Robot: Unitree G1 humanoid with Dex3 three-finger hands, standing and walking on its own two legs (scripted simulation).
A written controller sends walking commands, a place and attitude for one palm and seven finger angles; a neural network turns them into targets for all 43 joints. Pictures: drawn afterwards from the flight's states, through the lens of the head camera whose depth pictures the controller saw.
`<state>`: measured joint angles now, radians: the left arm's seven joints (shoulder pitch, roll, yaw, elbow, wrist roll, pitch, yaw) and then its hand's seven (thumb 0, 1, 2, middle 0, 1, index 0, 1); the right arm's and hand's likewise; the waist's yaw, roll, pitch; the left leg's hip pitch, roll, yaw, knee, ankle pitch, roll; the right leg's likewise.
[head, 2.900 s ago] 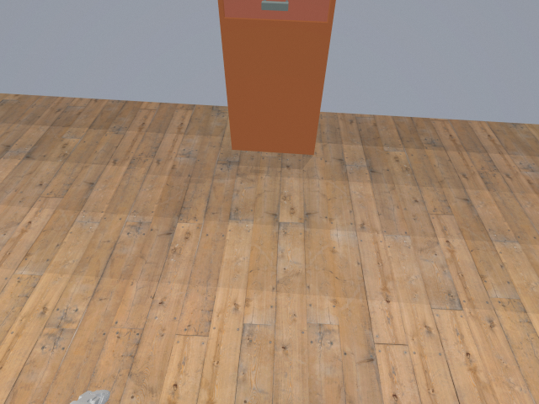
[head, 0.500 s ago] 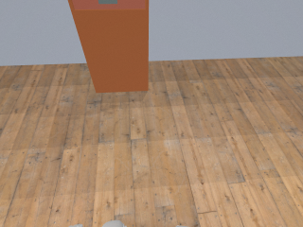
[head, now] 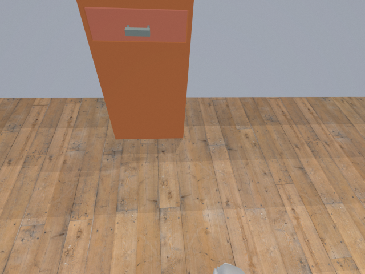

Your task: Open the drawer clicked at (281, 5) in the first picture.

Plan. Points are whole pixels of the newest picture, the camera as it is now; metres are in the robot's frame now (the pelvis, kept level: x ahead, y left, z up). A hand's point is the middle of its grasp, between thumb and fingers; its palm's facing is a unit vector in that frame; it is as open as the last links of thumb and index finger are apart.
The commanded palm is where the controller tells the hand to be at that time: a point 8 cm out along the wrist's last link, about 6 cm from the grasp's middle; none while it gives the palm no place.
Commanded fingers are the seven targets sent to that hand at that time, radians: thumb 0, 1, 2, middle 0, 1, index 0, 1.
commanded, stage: walk to a spot facing it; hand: left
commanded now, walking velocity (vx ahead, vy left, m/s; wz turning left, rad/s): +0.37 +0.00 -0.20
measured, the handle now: (138, 29) +1.06 +0.28 +0.03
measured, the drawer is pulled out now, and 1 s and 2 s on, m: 0.00 0.00 0.00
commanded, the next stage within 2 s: turn to face it in 0.28 s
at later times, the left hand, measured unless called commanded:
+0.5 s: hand (144, 235) +0.25 +0.12 -0.17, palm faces +0.03 -0.98 -0.19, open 7.2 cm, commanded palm none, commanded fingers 0.00 0.90 0.90 -0.20 -0.30 -0.20 -0.30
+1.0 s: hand (140, 201) +0.34 +0.15 -0.17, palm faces +0.11 -0.97 -0.21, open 7.3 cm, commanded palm none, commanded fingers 0.00 0.90 0.90 -0.20 -0.30 -0.20 -0.30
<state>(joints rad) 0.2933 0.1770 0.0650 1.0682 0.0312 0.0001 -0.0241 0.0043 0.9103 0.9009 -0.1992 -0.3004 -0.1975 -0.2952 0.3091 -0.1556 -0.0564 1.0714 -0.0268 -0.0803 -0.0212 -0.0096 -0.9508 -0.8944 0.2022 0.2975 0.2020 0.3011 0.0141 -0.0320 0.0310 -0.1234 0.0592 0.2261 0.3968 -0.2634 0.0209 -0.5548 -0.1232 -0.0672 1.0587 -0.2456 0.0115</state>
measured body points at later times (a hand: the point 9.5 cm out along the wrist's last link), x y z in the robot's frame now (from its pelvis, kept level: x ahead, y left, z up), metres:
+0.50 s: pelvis +0.22 -0.06 +0.00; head +0.23 -0.06 +0.45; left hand +0.25 +0.17 -0.16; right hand +0.26 -0.29 -0.16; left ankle +0.30 +0.08 -0.70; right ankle +0.20 -0.15 -0.74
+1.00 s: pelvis +0.33 -0.03 +0.00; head +0.33 -0.04 +0.45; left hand +0.34 +0.20 -0.15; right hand +0.36 -0.26 -0.17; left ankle +0.36 +0.06 -0.74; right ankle +0.35 -0.16 -0.72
